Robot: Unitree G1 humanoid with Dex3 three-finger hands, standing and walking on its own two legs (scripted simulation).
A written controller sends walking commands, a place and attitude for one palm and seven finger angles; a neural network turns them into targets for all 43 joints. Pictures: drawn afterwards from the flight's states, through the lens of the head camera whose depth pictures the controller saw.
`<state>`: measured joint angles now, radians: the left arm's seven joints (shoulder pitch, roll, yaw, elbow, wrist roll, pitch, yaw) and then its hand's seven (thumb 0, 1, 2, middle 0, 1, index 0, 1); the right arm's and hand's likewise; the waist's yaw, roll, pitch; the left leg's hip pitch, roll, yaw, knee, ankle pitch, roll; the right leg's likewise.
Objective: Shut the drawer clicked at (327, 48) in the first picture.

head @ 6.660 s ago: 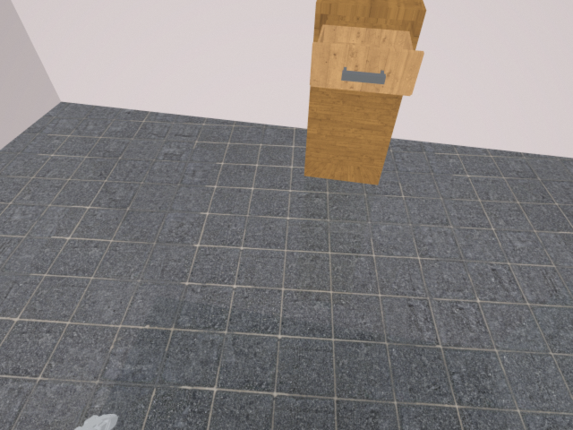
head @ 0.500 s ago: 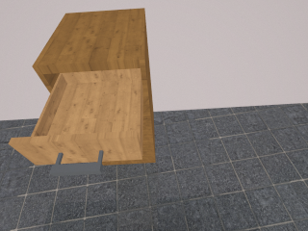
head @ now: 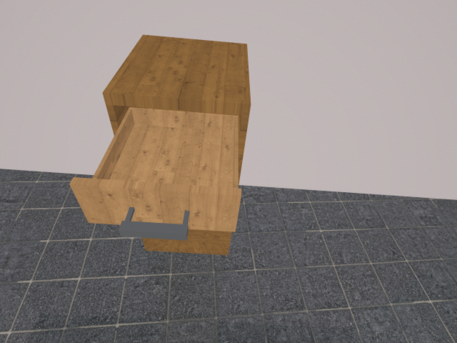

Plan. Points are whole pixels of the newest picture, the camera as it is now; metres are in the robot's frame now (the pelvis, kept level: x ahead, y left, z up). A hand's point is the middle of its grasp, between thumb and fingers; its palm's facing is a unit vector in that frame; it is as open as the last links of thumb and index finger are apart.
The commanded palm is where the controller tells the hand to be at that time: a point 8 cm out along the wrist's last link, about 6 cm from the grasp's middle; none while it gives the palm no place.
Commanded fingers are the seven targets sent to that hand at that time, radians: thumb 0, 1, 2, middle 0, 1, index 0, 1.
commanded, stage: come to a stop and stand still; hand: left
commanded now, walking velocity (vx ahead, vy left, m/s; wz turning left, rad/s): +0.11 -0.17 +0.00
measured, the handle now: (156, 221) +0.37 +0.18 -0.04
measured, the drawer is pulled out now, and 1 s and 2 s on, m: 0.30 0.30 0.30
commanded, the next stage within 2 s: look again from close up in 0.10 s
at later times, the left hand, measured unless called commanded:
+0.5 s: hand out of the picture +0.07 +0.14 -0.19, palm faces +0.02 -0.97 -0.24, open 7.2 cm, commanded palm none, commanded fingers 0.00 0.90 0.90 -0.20 -0.30 -0.20 -0.30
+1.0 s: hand out of the picture +0.00 +0.12 -0.18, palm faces +0.06 -0.98 -0.20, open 7.4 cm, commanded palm none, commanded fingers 0.00 0.90 0.90 -0.20 -0.30 -0.20 -0.30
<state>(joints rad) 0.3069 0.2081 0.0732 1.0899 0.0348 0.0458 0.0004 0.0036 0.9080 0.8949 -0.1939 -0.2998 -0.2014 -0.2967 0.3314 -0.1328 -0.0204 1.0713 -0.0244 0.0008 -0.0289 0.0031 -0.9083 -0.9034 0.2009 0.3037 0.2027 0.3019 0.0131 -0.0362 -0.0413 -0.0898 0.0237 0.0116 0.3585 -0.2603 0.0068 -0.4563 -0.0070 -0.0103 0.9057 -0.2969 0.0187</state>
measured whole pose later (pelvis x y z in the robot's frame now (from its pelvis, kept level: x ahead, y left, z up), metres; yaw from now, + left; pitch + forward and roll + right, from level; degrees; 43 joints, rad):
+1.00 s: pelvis +0.02 -0.05 -0.02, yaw +0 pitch -2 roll +0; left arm 0.35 0.12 0.03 1.09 0.02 0.00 0.02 0.00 0.91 0.89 -0.20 -0.30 -0.20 -0.30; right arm 0.37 -0.16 0.00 1.14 -0.03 0.01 -0.02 0.00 -0.91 -0.90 0.20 0.30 0.20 0.30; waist 0.00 0.04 0.02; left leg -0.13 0.04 -0.01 0.53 -0.36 -0.01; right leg -0.22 0.00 -0.05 0.57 -0.31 -0.04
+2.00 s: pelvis +0.09 -0.04 -0.01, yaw +0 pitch -2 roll +2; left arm 0.24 0.15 0.03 1.05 0.02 0.01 0.04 0.01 0.93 0.89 -0.20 -0.30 -0.20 -0.30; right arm 0.30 -0.14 -0.02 1.10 -0.01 0.03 -0.02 0.01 -0.91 -0.90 0.20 0.30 0.20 0.30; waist 0.00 0.02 0.03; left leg -0.21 0.03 0.09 0.48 -0.23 -0.02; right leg -0.26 0.00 -0.07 0.55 -0.26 -0.06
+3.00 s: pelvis +0.13 +0.02 -0.01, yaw -2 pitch -2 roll +0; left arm 0.30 0.15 -0.01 1.08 0.02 -0.01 0.04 0.01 0.92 0.89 -0.19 -0.30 -0.20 -0.30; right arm 0.28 -0.16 0.01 1.12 -0.01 -0.03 -0.03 0.01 -0.92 -0.90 0.20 0.30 0.20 0.30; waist 0.01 0.00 0.01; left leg -0.10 -0.02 0.10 0.44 -0.31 0.04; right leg -0.17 -0.04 -0.03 0.48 -0.27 0.02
